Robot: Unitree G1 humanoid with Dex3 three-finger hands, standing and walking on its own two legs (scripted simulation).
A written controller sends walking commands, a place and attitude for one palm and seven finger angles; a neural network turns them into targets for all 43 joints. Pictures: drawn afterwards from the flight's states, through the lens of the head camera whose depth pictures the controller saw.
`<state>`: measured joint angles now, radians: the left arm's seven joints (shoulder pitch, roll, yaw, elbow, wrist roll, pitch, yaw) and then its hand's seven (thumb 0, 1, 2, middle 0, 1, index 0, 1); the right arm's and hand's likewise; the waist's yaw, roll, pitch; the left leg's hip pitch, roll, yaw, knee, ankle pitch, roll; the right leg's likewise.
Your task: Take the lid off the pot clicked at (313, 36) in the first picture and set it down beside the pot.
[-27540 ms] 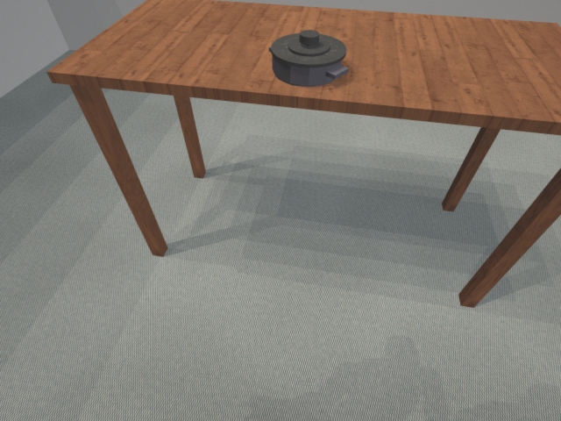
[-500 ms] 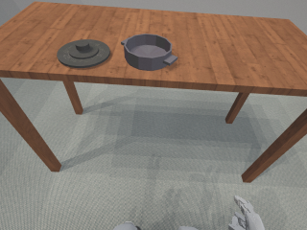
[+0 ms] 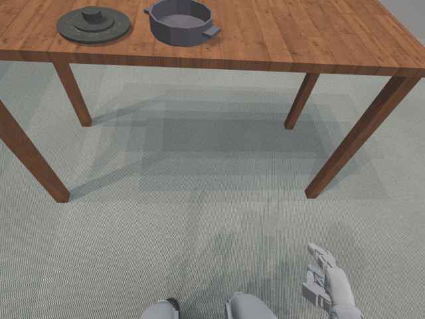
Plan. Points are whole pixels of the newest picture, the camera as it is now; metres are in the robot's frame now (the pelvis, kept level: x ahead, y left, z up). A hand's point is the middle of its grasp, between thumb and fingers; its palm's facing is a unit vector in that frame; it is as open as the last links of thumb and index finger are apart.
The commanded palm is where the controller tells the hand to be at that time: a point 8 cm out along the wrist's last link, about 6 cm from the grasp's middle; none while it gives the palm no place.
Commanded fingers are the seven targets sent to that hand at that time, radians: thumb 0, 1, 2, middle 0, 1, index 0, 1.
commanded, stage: stop stepping back and stand still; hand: left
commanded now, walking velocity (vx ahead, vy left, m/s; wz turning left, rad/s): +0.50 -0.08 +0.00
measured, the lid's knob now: (91, 13) +0.80 +0.31 +0.13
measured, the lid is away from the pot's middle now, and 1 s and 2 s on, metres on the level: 0.23 0.23 0.23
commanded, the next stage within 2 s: let the arm hang, fingers relaxed in 1.46 s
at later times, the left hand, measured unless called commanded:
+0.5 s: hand out of the picture +0.12 +0.23 +0.24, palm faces +0.32 -0.85 -0.41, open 7.4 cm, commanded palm +0.05 +0.30 +0.30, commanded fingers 0.00 0.90 0.90 -0.20 -0.30 -0.20 -0.30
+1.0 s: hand out of the picture +0.04 +0.16 -0.17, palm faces +0.26 -0.95 -0.15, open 6.7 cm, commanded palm none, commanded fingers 0.00 0.90 0.90 -0.20 -0.30 -0.20 -0.30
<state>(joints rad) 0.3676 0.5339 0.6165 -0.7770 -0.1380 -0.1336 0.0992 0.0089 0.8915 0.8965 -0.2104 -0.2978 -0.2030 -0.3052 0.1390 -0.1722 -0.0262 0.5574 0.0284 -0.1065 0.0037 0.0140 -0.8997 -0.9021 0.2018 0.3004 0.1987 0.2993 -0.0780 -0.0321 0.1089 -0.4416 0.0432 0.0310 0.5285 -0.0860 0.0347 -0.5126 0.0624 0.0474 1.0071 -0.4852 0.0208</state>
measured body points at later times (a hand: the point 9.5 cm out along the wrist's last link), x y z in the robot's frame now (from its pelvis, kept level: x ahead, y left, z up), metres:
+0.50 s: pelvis -0.08 +0.02 +0.00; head -0.07 +0.05 +0.45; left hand +0.10 +0.27 +0.26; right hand +0.10 -0.20 -0.05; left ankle -0.10 +0.16 -0.73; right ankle -0.07 -0.08 -0.68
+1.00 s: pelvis -0.03 -0.02 -0.02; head +0.00 -0.02 +0.43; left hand +0.03 +0.21 -0.16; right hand +0.03 -0.28 -0.16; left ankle -0.08 +0.14 -0.71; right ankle -0.02 -0.11 -0.73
